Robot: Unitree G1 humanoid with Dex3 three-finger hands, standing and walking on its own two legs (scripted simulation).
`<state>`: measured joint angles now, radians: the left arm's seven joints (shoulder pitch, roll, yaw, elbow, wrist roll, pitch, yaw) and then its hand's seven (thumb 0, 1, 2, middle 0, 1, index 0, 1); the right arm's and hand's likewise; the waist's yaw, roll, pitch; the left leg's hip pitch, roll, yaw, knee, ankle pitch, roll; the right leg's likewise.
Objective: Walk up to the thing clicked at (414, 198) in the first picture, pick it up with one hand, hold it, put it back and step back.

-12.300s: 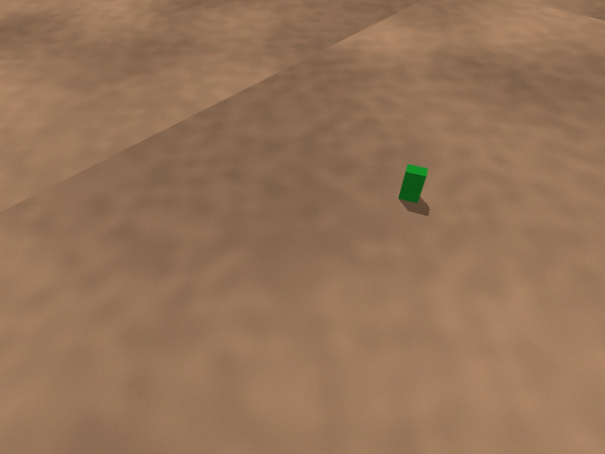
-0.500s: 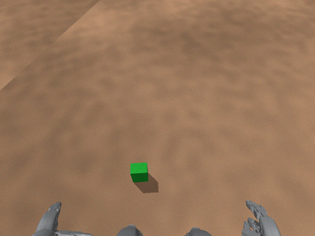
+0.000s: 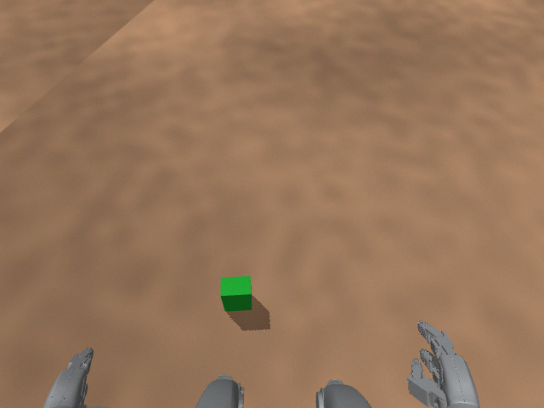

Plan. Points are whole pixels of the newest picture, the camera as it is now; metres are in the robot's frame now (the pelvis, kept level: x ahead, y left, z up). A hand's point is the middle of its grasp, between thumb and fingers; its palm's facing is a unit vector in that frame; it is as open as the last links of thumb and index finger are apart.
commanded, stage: go down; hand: left
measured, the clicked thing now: (237, 294) +0.47 +0.12 -0.61
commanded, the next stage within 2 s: approach in 1.92 s
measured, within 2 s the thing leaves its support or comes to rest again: neither
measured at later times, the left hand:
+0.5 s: hand (127, 330) +0.26 +0.28 -0.18, palm faces +0.08 -0.97 -0.22, open 16.9 cm
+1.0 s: hand (137, 293) +0.35 +0.31 -0.25, palm faces +0.04 -0.99 -0.11, open 17.0 cm
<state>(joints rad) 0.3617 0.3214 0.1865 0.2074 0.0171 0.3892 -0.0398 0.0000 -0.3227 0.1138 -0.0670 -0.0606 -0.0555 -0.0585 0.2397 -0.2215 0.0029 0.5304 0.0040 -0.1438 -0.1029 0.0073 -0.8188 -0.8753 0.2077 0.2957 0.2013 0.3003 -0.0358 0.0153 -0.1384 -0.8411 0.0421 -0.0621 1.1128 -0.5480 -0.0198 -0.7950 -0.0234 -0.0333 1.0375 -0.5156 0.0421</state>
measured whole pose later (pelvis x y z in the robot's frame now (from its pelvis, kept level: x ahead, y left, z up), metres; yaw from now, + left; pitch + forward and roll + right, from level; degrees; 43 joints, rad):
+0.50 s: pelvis -0.05 +0.00 -0.10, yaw -1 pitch +27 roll -3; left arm -0.15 0.48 0.38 0.65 -0.05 -0.08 -0.24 0.00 -0.42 0.09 -0.08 -0.06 -0.07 -0.05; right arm 0.18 -0.28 0.00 0.59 -0.01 -0.23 -0.07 0.01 -0.88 -0.89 0.21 0.30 0.20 0.30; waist -0.06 -0.01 -0.18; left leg -1.39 0.03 -0.08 1.56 -0.63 -0.03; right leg -1.36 -0.02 -0.02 1.51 -0.61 0.04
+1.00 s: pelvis -0.08 -0.01 -0.23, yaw -4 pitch +34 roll -5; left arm -0.61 0.73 0.65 1.07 -0.11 -0.38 -0.56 -0.01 -0.42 0.10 -0.03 -0.06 -0.03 -0.05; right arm 0.17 -0.32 0.06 0.65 -0.03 -0.14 -0.01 0.00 -0.87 -0.89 0.21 0.30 0.20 0.30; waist -0.12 0.00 -0.16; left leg -1.90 0.03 -0.12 1.99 -0.70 -0.04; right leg -1.86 0.00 -0.02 1.93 -0.67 0.04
